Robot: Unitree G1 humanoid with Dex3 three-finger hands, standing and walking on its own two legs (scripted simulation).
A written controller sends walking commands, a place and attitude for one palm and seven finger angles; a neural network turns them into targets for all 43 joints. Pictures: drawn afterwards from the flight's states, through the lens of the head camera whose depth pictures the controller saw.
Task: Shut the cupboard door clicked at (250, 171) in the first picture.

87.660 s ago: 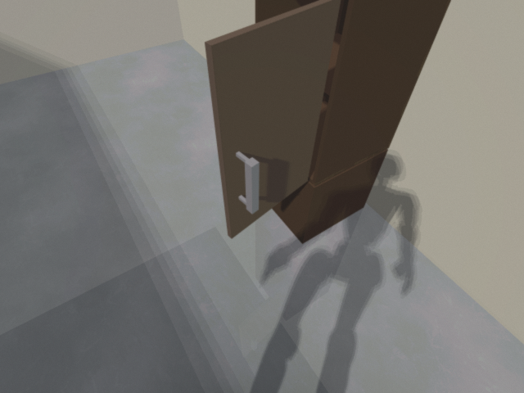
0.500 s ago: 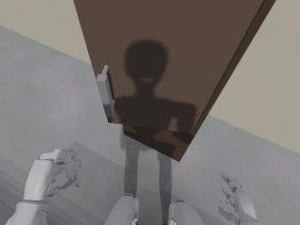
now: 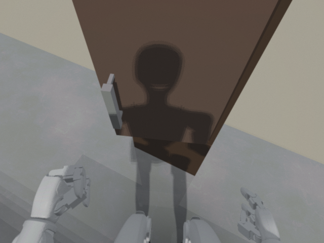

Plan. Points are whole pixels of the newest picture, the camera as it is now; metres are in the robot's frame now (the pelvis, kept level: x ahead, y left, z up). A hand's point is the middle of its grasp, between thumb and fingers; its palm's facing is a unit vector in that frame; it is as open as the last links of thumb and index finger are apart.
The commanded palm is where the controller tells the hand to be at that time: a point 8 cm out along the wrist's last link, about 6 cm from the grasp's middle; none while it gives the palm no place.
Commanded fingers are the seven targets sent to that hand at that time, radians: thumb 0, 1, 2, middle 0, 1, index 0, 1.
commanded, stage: bring the fist close to the handle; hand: left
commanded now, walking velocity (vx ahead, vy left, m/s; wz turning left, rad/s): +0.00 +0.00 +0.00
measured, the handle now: (114, 103) +0.47 +0.17 +0.02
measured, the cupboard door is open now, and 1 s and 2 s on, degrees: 21 21 17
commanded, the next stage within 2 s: push the door shut along its arc in 1.40 s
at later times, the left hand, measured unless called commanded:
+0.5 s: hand (99, 164) +0.29 +0.17 +0.03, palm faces -0.04 -1.00 -0.01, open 3.1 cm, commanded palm +0.28 +0.21 +0.03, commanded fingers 0.00 0.90 0.90 -1.30 -1.50 -1.30 -1.50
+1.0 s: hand (125, 144) +0.35 +0.12 +0.01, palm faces -0.08 -1.00 -0.01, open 3.1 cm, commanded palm +0.34 +0.18 +0.02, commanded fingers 0.00 0.90 0.90 -1.30 -1.50 -1.30 -1.50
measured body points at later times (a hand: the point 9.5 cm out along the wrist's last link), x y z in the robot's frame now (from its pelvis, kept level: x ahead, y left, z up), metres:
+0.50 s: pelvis +0.00 +0.00 +0.00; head +0.09 +0.02 +0.44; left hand +0.28 +0.22 +0.04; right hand +0.17 -0.23 -0.09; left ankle +0.03 +0.08 -0.62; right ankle +0.03 -0.11 -0.62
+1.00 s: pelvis +0.00 +0.00 -0.01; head +0.11 +0.01 +0.43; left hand +0.35 +0.18 +0.01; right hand +0.15 -0.25 -0.11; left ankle +0.03 +0.08 -0.62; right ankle +0.03 -0.11 -0.62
